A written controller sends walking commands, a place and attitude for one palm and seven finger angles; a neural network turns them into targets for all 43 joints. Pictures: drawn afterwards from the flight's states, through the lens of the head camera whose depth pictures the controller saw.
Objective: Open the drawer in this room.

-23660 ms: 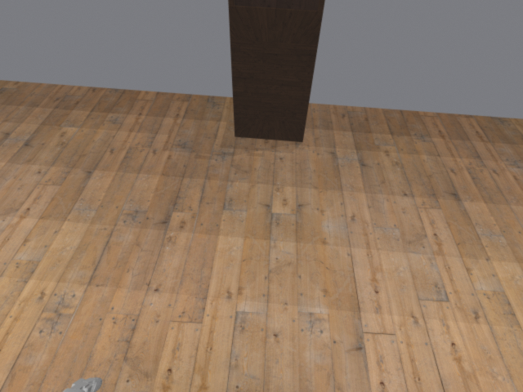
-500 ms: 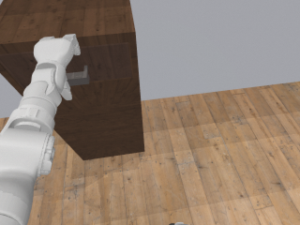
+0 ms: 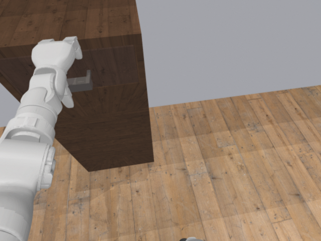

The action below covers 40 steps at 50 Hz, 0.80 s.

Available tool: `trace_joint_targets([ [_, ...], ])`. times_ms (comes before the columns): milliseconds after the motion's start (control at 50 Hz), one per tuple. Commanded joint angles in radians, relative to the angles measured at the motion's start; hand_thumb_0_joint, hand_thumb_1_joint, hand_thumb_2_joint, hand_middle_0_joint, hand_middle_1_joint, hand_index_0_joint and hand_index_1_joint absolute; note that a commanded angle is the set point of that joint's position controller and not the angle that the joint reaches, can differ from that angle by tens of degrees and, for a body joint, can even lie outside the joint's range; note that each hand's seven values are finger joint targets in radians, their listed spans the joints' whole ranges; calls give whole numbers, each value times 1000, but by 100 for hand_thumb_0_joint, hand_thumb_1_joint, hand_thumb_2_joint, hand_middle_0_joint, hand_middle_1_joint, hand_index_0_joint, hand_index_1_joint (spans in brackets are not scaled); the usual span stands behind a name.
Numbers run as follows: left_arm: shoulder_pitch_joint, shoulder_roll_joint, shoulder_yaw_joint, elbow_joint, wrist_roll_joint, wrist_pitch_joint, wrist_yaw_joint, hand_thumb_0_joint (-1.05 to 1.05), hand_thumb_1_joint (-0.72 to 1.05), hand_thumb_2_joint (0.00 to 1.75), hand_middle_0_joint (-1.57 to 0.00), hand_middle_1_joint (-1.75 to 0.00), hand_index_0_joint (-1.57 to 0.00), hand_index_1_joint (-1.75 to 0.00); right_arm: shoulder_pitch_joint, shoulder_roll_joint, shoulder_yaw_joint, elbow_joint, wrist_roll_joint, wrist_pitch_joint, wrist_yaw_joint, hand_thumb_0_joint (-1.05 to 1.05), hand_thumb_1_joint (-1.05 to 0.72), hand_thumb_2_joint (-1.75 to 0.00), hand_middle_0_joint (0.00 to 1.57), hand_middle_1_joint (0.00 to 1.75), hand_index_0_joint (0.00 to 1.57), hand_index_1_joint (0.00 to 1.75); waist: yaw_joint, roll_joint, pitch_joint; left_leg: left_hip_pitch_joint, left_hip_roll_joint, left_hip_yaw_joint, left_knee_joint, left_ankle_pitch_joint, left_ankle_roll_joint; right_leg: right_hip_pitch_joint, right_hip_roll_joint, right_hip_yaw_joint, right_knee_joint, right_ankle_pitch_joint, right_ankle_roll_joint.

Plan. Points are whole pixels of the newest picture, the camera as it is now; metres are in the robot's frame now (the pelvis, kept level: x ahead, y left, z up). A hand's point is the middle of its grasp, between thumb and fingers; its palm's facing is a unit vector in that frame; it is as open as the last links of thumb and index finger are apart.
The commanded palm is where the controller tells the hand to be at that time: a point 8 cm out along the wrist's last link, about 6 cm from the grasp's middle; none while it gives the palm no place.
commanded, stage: re-aim the fingers above the handle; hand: left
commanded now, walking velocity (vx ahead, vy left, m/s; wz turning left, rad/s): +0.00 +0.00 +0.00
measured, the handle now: (73, 79) +0.56 +0.22 +0.05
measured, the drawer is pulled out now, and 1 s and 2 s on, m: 0.00 0.00 0.00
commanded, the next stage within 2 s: lower the fingers behind the handle in 0.08 s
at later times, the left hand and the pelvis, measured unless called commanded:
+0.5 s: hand (65, 73) +0.52 +0.21 +0.12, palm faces +0.03 +0.01 -1.00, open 13.5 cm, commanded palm +0.51 +0.21 +0.15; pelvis +0.01 +0.00 +0.00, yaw +1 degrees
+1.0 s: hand (66, 74) +0.52 +0.21 +0.11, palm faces +0.04 +0.02 -1.00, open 13.6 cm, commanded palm +0.51 +0.21 +0.12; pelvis -0.01 +0.00 -0.01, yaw +0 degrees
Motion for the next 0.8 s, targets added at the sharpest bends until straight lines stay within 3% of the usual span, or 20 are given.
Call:
trace_joint_targets([
  [0,-538,318,66,-223,0,27,50,0,-50,30,-30,-120,-30,-120,89,-151,-52,-69,2,-19,-7,0,-90,-90,20,30,20,30,4,-14,-409,171,-42,-19,-56,212,32,232,35,-2,-61,176,-16],
  [80,-548,255,19,-230,-5,33,44,0,-50,30,-30,-120,-30,-120,86,-149,-55,-64,4,-18,-3,0,-90,-90,20,30,20,30,-11,-4,-389,196,-41,-20,-56,226,32,202,38,-7,-67,177,-17],
  [160,-548,280,46,-235,-9,33,42,0,-50,30,-30,-120,-30,-120,89,-151,-56,-57,0,-16,-3,0,-90,-90,20,30,20,30,-4,-16,-414,203,-42,-20,-53,249,33,227,36,-4,-63,205,-17],
  [260,-494,211,4,-192,-9,39,37,0,-50,30,-30,-120,-30,-120,87,-147,-56,-61,0,-11,3,0,-90,-90,20,30,20,30,-9,-28,-374,197,-43,-18,-50,253,32,198,38,-11,-62,202,-19],
  [440,-428,219,15,-126,1,57,37,0,-50,30,-30,-120,-30,-120,91,-149,-54,-66,-1,0,5,0,-90,-90,20,30,20,30,-5,-66,-358,145,-45,-9,-35,240,33,200,35,-11,-45,210,-17],
  [460,-448,176,-28,-125,0,63,34,0,-50,30,-30,-120,-30,-120,87,-150,-51,-66,2,2,6,0,-90,-90,20,30,20,30,-20,-65,-331,137,-45,-11,-36,219,31,171,35,-13,-48,191,-16],
  [480,-458,172,-27,-120,-3,66,36,0,-50,30,-30,-120,-30,-120,89,-150,-53,-65,1,-1,8,0,-90,-90,20,30,20,30,-23,-57,-312,134,-43,-10,-38,200,32,156,35,-12,-54,170,-15],
  [520,-450,223,14,-122,4,64,36,0,-50,30,-30,-120,-30,-120,93,-157,-55,-64,-2,1,6,0,-90,-90,20,30,20,30,-13,-71,-345,129,-45,-11,-32,208,34,180,36,-8,-48,180,-18],
  [560,-435,202,-11,-102,8,72,32,0,-50,30,-30,-120,-30,-120,97,-152,-53,-65,0,2,5,0,-90,-90,20,30,20,30,-20,-52,-332,117,-42,-7,-28,192,32,159,33,-8,-44,170,-16],
  [620,-423,169,-27,-88,4,75,27,0,-50,30,-30,-120,-30,-120,100,-152,-55,-68,0,2,7,0,-90,-90,20,30,20,30,-26,-77,-319,113,-42,-6,-22,189,34,150,36,-11,-46,165,-16],
  [660,-402,206,-10,-73,10,77,25,0,-50,30,-30,-120,-30,-120,102,-156,-51,-71,2,5,5,0,-90,-90,20,30,20,30,-16,-63,-324,88,-43,-7,-20,163,32,145,35,-9,-36,145,-16],
  [680,-401,172,-36,-70,9,78,23,0,-50,30,-30,-120,-30,-120,102,-152,-50,-74,1,3,5,0,-90,-90,20,30,20,30,-21,-64,-312,83,-44,-3,-19,153,34,139,34,-8,-40,138,-15],
  [780,-384,162,-49,-30,4,83,16,0,-50,30,-30,-120,-30,-120,112,-159,-48,-72,6,-1,4,0,-90,-90,20,30,20,30,-31,-90,-269,39,-42,-5,-20,80,35,101,35,-9,-44,69,-12],
])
